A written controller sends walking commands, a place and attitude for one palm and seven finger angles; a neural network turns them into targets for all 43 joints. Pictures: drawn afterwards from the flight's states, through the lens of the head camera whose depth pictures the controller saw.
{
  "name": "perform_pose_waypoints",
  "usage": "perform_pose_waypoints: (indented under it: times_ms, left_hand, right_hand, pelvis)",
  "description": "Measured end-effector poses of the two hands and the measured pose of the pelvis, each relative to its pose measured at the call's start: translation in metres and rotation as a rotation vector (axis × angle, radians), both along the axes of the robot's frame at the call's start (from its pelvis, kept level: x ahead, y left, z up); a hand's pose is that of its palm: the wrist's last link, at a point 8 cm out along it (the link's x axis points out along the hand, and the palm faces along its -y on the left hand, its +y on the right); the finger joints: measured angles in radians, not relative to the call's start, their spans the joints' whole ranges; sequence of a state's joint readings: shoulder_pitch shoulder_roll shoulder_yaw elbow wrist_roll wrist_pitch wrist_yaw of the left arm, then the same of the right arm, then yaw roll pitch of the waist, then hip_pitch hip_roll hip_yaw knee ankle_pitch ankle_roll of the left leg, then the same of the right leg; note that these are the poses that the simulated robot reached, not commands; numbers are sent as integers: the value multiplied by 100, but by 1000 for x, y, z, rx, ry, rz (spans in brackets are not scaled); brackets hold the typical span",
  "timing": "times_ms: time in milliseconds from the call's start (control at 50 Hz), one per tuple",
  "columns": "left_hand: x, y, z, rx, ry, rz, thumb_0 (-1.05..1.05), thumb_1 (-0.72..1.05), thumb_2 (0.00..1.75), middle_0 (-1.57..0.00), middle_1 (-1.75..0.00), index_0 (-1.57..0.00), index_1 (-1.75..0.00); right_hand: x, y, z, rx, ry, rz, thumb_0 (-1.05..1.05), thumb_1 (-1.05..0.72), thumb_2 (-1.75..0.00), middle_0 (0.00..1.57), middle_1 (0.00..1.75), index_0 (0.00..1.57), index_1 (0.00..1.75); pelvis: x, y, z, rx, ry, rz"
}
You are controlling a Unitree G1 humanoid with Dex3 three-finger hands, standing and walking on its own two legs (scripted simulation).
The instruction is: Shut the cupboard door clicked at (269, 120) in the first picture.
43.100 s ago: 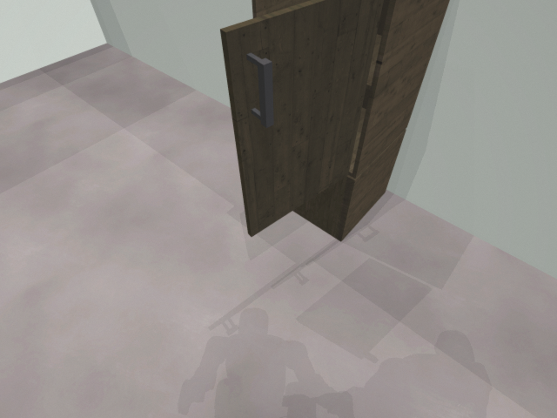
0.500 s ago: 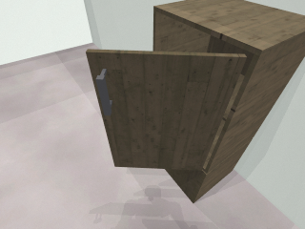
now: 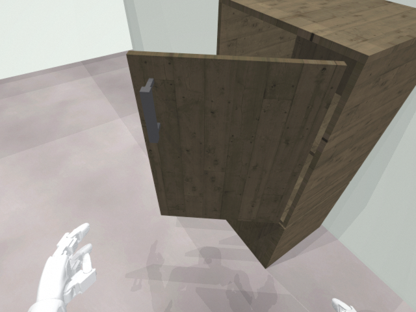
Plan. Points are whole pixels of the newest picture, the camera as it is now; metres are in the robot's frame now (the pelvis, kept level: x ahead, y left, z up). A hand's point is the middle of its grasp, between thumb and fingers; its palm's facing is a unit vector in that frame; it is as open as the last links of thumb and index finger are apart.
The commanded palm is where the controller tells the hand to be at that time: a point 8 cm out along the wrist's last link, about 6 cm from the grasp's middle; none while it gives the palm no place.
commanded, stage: raise the hand and make a fist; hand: left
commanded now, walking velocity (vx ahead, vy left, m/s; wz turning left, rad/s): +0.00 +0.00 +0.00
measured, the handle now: (152, 111) +0.48 +0.16 +0.15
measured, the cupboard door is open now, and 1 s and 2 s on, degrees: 52 52 52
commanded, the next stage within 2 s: bring the fist close to the handle in 1.76 s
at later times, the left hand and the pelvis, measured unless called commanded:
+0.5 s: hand (102, 262) +0.20 +0.20 +0.03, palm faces -0.05 -1.00 -0.07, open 5.0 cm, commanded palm +0.15 +0.27 +0.04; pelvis +0.00 -0.01 -0.05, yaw +4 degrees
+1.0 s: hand (84, 222) +0.23 +0.23 +0.10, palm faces +0.04 -1.00 -0.09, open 3.2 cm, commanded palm +0.20 +0.27 +0.11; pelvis +0.04 +0.01 -0.01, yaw +3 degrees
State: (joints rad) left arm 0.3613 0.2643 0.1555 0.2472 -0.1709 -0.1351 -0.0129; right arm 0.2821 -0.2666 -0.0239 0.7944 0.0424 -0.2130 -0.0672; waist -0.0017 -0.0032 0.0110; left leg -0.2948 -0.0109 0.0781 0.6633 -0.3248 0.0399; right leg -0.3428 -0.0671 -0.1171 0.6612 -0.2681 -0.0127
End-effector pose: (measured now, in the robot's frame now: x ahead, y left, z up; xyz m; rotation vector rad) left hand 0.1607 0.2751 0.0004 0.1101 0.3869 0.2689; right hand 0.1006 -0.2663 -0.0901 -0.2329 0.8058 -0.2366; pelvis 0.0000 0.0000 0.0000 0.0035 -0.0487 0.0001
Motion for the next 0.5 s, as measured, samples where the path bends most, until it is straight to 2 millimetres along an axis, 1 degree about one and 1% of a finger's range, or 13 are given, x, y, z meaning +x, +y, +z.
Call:
perform_pose_waypoints:
  times_ms: [40,60,80,100,140,200,240,280,320,360,420,460,500]
  left_hand:
    - [11,-10,25,-16,-187,-44,1,91,90,-25,-35,-24,-35]
    - [14,-14,31,-27,-261,-73,1,91,90,-26,-36,-25,-36]
    - [14,-18,32,-38,-321,-105,1,91,90,-27,-37,-26,-38]
    - [11,-22,29,-48,-364,-140,0,91,90,-28,-39,-28,-39]
    - [2,-24,13,-53,-393,-214,0,91,90,-31,-42,-31,-42]
    - [-20,-18,-19,-65,-320,-266,0,90,90,-37,-47,-36,-48]
    - [-34,-10,-31,-80,-274,-240,1,90,90,-40,-51,-40,-52]
    - [-44,-4,-27,-78,-283,-193,1,90,90,-44,-55,-43,-55]
    - [-46,-1,-11,-55,-343,-158,2,90,90,-47,-59,-47,-59]
    - [-40,-3,10,-25,-422,-159,2,90,90,-51,-63,-50,-63]
    - [-17,-10,32,-7,-485,-222,2,90,90,-56,-69,-55,-69]
    - [2,-15,36,-23,-454,-281,1,90,90,-60,-73,-59,-73]
    - [18,-18,34,-50,-377,-329,1,90,90,-63,-77,-63,-77]
  right_hand:
    - [16,5,6,19,-114,21,2,-90,-89,20,30,20,30]
    - [23,7,9,28,-161,34,2,-90,-89,20,30,20,30]
    - [30,10,10,33,-199,50,2,-90,-89,20,30,20,30]
    - [37,12,11,35,-231,68,2,-90,-89,20,30,20,30]
    - [49,14,10,31,-277,109,1,-90,-89,20,30,20,30]
    - [64,15,5,8,-307,173,1,-90,-89,20,30,20,30]
    - [73,16,0,-7,-313,209,1,-90,-89,20,30,20,30]
    - [81,19,-5,-15,-314,232,2,-90,-89,20,30,20,30]
    - [88,25,-9,-15,-313,248,2,-90,-89,20,30,20,30]
    - [94,32,-12,-8,-310,260,2,-90,-89,20,30,20,30]
    - [98,43,-15,19,-302,262,2,-90,-89,20,30,20,30]
    - [99,49,-15,44,-293,246,2,-90,-89,20,30,20,30]
    - [98,53,-13,66,-283,216,2,-90,-89,20,30,20,30]
  pelvis:
    - [-3,0,-4,0,26,8]
    - [-5,-1,-8,2,45,10]
    - [-8,-3,-12,4,65,10]
    - [-11,-4,-17,6,86,7]
    - [-17,-8,-29,10,122,2]
    - [-21,-13,-47,7,163,6]
    - [-22,-14,-56,-4,176,17]
    - [-20,-14,-61,-19,177,30]
    - [-17,-13,-62,-32,174,42]
    - [-14,-11,-62,-44,172,57]
    - [-9,-10,-58,-54,170,74]
    - [-5,-8,-54,-54,173,74]
    - [1,-7,-49,-48,178,66]
